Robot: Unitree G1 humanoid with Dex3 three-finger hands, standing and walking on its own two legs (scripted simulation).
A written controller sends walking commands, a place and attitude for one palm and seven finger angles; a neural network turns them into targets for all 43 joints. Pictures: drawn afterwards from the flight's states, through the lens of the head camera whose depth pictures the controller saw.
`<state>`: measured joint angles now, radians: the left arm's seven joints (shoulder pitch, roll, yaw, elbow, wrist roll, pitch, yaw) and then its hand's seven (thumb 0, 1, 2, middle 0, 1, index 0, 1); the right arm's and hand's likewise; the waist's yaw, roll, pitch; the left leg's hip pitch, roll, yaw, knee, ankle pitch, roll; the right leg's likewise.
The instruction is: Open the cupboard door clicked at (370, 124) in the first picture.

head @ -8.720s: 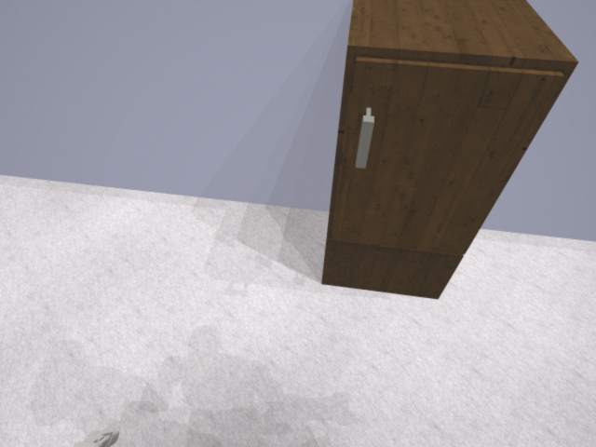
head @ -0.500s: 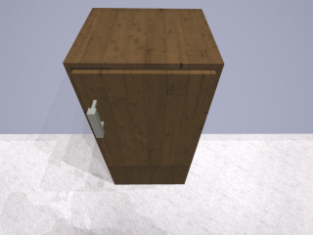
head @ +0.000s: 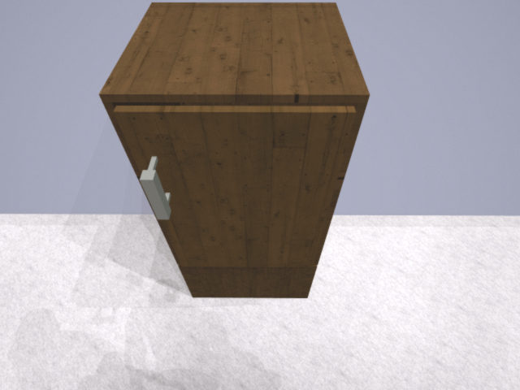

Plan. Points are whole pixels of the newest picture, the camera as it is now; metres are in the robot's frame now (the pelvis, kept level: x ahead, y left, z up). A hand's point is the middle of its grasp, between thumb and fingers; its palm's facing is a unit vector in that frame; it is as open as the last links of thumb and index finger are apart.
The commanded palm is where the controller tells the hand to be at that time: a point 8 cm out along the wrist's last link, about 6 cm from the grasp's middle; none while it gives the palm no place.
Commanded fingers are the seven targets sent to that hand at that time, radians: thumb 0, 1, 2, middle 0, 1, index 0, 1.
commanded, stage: come to a stop and stand still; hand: left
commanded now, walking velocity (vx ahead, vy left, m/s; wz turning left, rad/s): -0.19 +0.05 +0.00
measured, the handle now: (159, 188) +0.48 +0.24 -0.03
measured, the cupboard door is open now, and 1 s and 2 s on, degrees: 0 0 0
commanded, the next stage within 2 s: look again from close up in 1.02 s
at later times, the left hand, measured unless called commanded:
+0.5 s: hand out of the picture -0.04 +0.19 -0.17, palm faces +0.06 -0.98 -0.19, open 7.4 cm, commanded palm none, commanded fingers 0.00 0.90 0.90 -0.20 -0.30 -0.20 -0.30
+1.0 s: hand out of the picture +0.01 +0.19 -0.17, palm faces +0.03 -0.98 -0.22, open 7.3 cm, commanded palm none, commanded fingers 0.00 0.90 0.90 -0.20 -0.30 -0.20 -0.30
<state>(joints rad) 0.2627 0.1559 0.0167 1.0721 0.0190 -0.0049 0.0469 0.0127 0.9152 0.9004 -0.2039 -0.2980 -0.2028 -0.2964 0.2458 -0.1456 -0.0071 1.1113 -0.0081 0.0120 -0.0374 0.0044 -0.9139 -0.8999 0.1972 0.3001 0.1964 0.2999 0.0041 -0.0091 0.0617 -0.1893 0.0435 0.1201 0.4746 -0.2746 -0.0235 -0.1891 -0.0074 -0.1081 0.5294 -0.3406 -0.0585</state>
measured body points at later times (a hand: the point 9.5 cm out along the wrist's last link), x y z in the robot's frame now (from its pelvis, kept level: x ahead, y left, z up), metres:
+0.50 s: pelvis -0.04 +0.01 +0.00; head -0.02 +0.01 +0.45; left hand -0.04 +0.24 -0.16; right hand -0.02 -0.21 -0.16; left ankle -0.03 +0.14 -0.74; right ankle -0.06 -0.07 -0.74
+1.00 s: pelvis -0.01 +0.01 +0.00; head +0.01 +0.01 +0.45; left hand +0.00 +0.24 -0.16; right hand +0.00 -0.21 -0.16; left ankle -0.03 +0.14 -0.74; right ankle -0.06 -0.07 -0.74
